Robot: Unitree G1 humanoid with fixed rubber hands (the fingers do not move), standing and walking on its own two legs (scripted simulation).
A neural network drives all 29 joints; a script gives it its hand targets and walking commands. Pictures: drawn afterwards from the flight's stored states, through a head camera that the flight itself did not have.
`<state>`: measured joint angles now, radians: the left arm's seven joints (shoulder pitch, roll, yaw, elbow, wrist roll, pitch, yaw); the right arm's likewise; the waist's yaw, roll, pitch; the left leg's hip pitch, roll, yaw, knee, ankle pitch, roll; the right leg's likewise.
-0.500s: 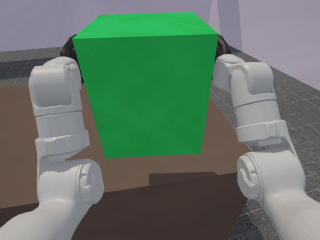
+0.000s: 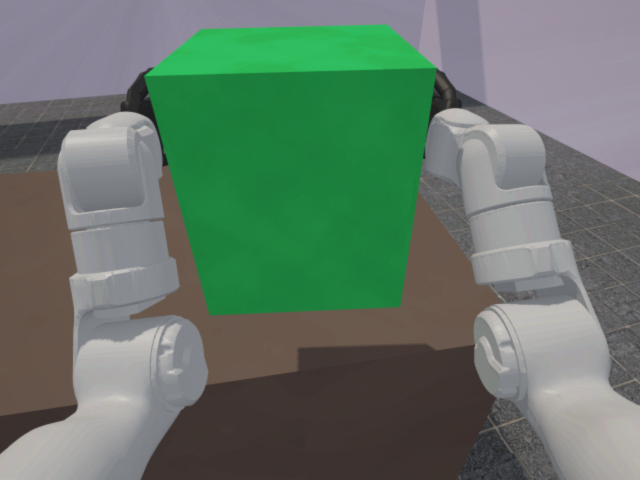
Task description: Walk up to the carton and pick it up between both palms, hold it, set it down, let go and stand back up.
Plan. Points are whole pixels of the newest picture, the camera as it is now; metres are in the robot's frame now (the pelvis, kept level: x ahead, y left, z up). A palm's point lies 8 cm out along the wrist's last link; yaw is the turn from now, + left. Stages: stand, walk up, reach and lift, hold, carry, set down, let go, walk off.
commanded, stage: hold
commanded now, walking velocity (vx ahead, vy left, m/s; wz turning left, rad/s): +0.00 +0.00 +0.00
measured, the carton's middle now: (300, 167) +0.38 +0.01 +0.28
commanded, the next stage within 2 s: none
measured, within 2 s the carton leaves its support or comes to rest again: neither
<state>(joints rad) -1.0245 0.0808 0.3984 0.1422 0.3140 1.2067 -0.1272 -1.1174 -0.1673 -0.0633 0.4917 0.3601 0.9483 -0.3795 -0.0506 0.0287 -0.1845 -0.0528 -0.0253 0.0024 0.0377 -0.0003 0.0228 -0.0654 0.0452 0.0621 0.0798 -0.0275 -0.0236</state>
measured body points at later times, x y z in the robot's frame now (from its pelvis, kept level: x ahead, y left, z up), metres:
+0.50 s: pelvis +0.00 +0.00 +0.00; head -0.06 -0.01 +0.45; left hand +0.37 +0.16 +0.32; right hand +0.39 -0.15 +0.32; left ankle +0.01 +0.10 -0.76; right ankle +0.01 -0.10 -0.76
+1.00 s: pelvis +0.00 +0.00 +0.00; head -0.06 -0.01 +0.45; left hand +0.37 +0.16 +0.33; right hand +0.39 -0.15 +0.32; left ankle +0.01 +0.10 -0.76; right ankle +0.01 -0.10 -0.76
